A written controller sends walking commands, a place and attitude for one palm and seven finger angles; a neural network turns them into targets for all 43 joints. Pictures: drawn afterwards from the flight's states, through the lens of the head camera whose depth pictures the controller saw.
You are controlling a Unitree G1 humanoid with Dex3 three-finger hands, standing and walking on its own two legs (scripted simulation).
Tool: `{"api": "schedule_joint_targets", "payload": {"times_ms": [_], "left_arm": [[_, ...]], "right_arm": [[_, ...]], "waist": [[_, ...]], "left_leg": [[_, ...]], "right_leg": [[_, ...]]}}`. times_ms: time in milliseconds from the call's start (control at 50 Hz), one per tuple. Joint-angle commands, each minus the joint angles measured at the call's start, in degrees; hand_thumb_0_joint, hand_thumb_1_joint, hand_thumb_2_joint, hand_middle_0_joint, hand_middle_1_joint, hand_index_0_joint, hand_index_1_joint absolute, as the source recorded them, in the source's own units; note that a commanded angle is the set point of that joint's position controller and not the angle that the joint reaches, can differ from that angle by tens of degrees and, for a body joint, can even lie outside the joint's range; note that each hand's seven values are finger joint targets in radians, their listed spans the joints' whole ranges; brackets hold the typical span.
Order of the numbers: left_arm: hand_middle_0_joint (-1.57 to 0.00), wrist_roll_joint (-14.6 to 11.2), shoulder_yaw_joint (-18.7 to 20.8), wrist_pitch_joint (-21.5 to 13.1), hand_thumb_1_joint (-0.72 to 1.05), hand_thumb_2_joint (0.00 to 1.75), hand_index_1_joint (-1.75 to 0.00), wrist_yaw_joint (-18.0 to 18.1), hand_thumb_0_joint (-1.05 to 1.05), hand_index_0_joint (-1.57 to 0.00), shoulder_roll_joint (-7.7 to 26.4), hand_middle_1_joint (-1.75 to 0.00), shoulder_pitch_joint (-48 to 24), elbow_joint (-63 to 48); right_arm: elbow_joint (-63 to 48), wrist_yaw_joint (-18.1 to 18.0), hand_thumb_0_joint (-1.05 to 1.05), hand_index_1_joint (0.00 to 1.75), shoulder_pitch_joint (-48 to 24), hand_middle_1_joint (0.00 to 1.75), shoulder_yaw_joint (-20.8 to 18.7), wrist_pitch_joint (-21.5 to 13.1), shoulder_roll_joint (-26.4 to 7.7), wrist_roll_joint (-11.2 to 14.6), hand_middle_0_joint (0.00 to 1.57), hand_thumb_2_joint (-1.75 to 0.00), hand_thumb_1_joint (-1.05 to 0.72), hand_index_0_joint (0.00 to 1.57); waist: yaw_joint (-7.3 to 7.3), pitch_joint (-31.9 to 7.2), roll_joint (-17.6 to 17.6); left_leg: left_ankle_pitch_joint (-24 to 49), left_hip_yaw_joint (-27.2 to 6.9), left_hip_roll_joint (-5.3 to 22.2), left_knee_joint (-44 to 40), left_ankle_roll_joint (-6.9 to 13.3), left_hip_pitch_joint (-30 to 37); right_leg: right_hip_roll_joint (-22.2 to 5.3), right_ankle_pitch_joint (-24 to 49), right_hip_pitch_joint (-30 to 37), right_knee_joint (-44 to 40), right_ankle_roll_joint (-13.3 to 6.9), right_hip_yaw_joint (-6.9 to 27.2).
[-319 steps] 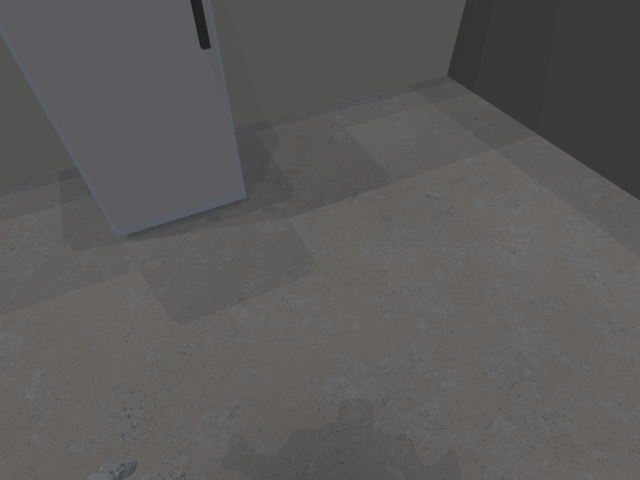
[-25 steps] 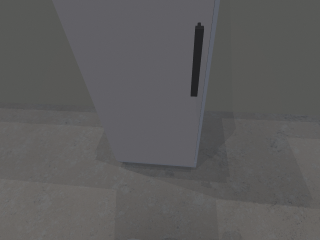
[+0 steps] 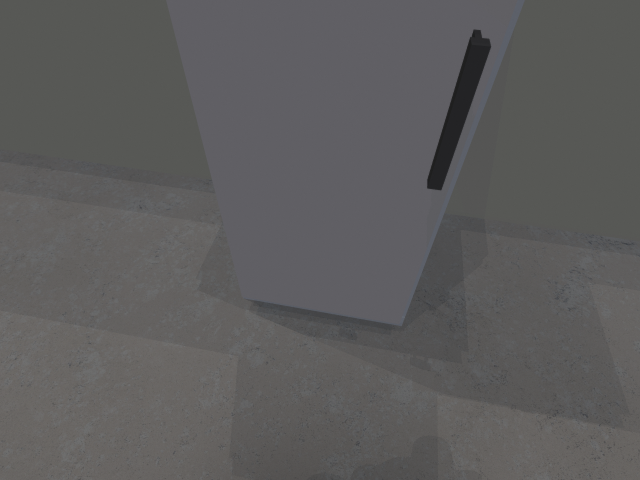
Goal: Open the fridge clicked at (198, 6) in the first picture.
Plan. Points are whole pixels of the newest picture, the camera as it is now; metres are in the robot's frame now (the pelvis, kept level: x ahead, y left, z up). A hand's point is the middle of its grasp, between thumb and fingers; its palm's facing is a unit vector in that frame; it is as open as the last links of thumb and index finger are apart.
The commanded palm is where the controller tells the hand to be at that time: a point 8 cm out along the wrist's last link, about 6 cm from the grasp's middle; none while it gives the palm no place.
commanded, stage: come to a stop and stand still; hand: right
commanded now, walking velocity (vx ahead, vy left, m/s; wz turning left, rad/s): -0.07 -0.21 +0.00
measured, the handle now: (453, 117) +0.68 -0.15 +0.11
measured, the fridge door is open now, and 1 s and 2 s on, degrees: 0 0 0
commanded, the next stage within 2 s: look again from close up in 0.12 s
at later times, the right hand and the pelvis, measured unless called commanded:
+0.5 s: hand out of the picture +0.02 -0.21 -0.17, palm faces +0.02 +0.97 -0.24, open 7.4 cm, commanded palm none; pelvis -0.01 -0.02 +0.00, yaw +1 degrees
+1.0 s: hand out of the picture +0.01 -0.18 -0.17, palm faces +0.01 +0.98 -0.18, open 7.4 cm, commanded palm none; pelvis +0.00 -0.01 +0.01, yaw +0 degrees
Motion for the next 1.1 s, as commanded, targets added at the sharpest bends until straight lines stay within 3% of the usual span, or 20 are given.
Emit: {"api": "schedule_joint_targets", "payload": {"times_ms": [0,40,140,220,320,460,620,680,740,780,920,1060,1080], "left_arm": [[-0.20,-0.52,0.52,-0.40,0.90,0.90,-0.30,-0.45,0.00,-0.20,2.76,-0.30,3.62,-1.61],[-0.20,-0.44,0.87,-0.21,0.90,0.90,-0.30,-0.48,0.00,-0.20,4.40,-0.30,1.93,-2.78],[-0.20,-0.25,1.46,-0.50,0.90,0.90,-0.30,-0.59,0.00,-0.20,7.02,-0.30,-2.37,-5.74],[-0.20,-0.21,1.54,-0.92,0.90,0.90,-0.30,-0.67,0.00,-0.20,9.39,-0.30,-7.12,-8.05],[-0.20,-0.35,1.16,-1.00,0.90,0.90,-0.30,-0.91,0.00,-0.20,9.45,-0.30,-9.85,-9.01],[-0.20,-0.50,0.41,-1.36,0.90,0.90,-0.30,-1.14,0.00,-0.20,9.75,-0.30,-10.81,-8.19],[-0.20,-0.63,-0.16,-1.77,0.90,0.90,-0.30,-1.04,0.00,-0.20,8.99,-0.30,-8.94,-5.78],[-0.20,-0.65,-0.40,-1.96,0.90,0.90,-0.30,-0.92,0.00,-0.20,8.65,-0.30,-7.91,-4.55],[-0.20,-0.66,-0.55,-2.05,0.90,0.90,-0.30,-0.84,0.00,-0.20,8.15,-0.30,-6.97,-3.58],[-0.20,-0.67,-0.69,-2.15,0.90,0.90,-0.30,-0.74,0.00,-0.20,7.90,-0.30,-6.22,-2.98],[-0.20,-0.69,-0.73,-2.26,0.90,0.90,-0.30,-0.49,0.00,-0.20,6.78,-0.30,-3.78,-1.59],[-0.20,-0.61,-0.77,-2.31,0.90,0.90,-0.30,-0.28,0.00,-0.20,5.74,-0.30,-2.22,-0.72],[-0.20,-0.48,-0.76,-2.35,0.90,0.90,-0.30,-0.28,0.00,-0.20,5.80,-0.30,-1.92,-0.47]], "right_arm": [[-2.00,-0.71,0.00,0.30,1.30,0.30,-1.30,-0.84,-9.14,-0.40,0.20,-0.90,-0.90,0.20],[-2.67,-0.88,0.00,0.30,1.62,0.30,-1.99,-0.22,-10.00,-0.38,0.20,-0.90,-0.90,0.20],[-3.75,-0.79,0.00,0.30,1.85,0.30,-2.35,0.78,-10.05,-0.65,0.20,-0.90,-0.90,0.20],[-4.13,-0.50,0.00,0.30,2.24,0.30,-1.62,1.19,-8.24,-0.88,0.20,-0.90,-0.90,0.20],[-3.22,-0.23,0.00,0.30,3.11,0.30,-1.03,1.04,-9.15,-1.06,0.20,-0.90,-0.90,0.20],[-1.45,0.05,0.00,0.30,4.72,0.30,-0.33,0.67,-9.44,-1.01,0.20,-0.90,-0.90,0.20],[1.19,0.02,0.00,0.30,6.68,0.30,0.27,0.07,-8.83,-0.85,0.20,-0.90,-0.90,0.20],[2.15,0.00,0.00,0.30,7.04,0.30,0.38,-0.01,-8.41,-0.77,0.20,-0.90,-0.90,0.20],[2.86,-0.09,0.00,0.30,7.44,0.30,0.45,-0.19,-8.11,-0.69,0.20,-0.90,-0.90,0.20],[3.37,-0.10,0.00,0.30,7.65,0.30,0.44,-0.16,-7.75,-0.62,0.20,-0.90,-0.90,0.20],[4.13,-0.24,0.00,0.30,8.24,0.30,0.39,-0.35,-7.01,-0.47,0.20,-0.90,-0.90,0.20],[4.33,-0.35,0.00,0.30,8.39,0.30,0.28,-0.35,-6.21,-0.42,0.20,-0.90,-0.90,0.20],[4.62,-0.26,0.00,0.30,8.65,0.30,0.28,-0.49,-6.16,-0.45,0.20,-0.90,-0.90,0.20]], "waist": [[-1.10,0.57,8.23],[-2.15,0.39,6.66],[-2.84,-1.95,2.53],[-3.67,-3.26,-1.48],[-3.42,-2.59,1.32],[-3.43,-1.15,0.10],[-3.41,-0.25,1.59],[-3.43,0.43,0.09],[-3.44,0.74,1.30],[-3.57,0.99,0.12],[-3.56,1.18,1.67],[-3.50,2.00,0.90],[-3.44,1.37,1.06]], "left_leg": [[15.69,-9.94,12.76,-7.44,7.03,0.21],[16.61,-8.52,12.10,-5.21,6.13,0.57],[16.87,-5.47,8.24,0.32,3.75,0.70],[9.39,-1.89,3.69,2.58,0.90,1.90],[8.46,-3.87,4.53,-0.83,1.13,1.88],[4.38,-3.89,4.37,-4.07,0.69,1.88],[4.16,-3.84,4.61,-6.16,0.63,2.78],[3.81,-3.61,4.60,-6.57,0.65,3.19],[4.25,-3.51,4.73,-6.81,0.79,3.42],[3.91,-3.35,4.66,-6.89,0.81,3.89],[4.32,-3.42,4.63,-7.12,1.20,4.13],[4.21,-3.52,4.34,-7.14,1.46,3.86],[0.73,-3.14,4.16,-7.45,1.42,4.05]], "right_leg": [[-0.76,5.77,0.47,-2.66,1.20,-0.15],[-1.15,10.81,0.84,-3.43,1.30,-0.81],[-2.70,22.06,3.17,-4.37,-0.12,1.32],[-5.25,23.35,2.40,-8.53,-2.42,4.37],[-3.76,15.05,2.04,-9.37,-1.88,3.55],[-3.65,9.43,1.85,-12.90,-1.70,4.05],[-3.23,9.65,2.73,-14.15,-1.46,3.76],[-3.18,9.42,2.36,-15.04,-1.38,3.89],[-3.09,10.40,2.71,-14.77,-1.25,3.46],[-3.10,9.85,2.17,-15.21,-1.25,3.53],[-2.93,11.01,2.51,-14.44,-1.12,2.94],[-2.97,11.03,2.13,-14.32,-1.01,2.68],[-2.79,7.59,2.49,-14.73,-1.12,2.83]]}}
